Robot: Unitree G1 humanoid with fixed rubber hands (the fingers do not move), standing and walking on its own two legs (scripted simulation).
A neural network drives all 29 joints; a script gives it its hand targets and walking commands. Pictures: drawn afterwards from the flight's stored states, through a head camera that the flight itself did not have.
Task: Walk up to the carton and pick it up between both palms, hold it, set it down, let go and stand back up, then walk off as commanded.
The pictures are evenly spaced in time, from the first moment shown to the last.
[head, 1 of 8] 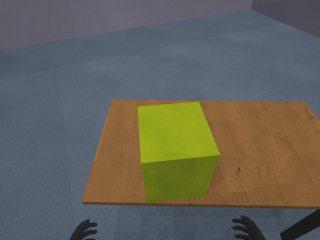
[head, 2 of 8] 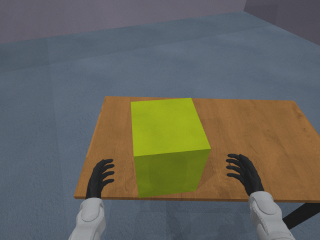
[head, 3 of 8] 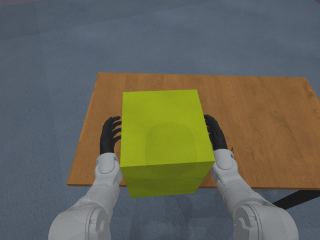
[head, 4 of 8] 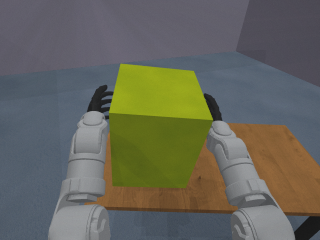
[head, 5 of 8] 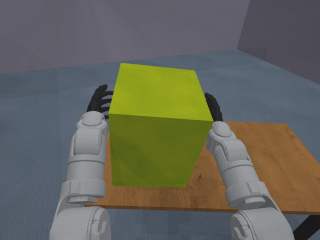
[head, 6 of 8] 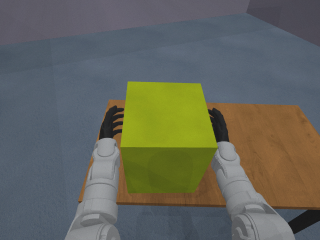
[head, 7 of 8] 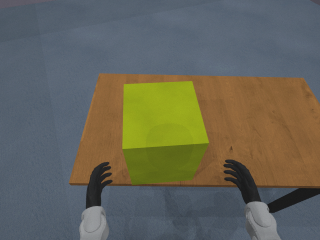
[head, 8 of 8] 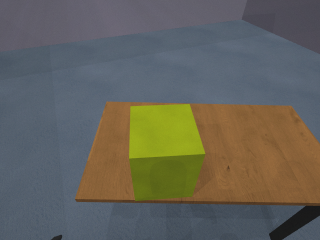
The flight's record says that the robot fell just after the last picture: no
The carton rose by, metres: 0.22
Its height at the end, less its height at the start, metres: +0.00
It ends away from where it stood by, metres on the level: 0.01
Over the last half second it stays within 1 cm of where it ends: yes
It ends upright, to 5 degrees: yes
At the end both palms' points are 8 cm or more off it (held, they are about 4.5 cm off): yes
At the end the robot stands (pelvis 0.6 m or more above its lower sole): yes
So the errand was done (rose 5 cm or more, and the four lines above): yes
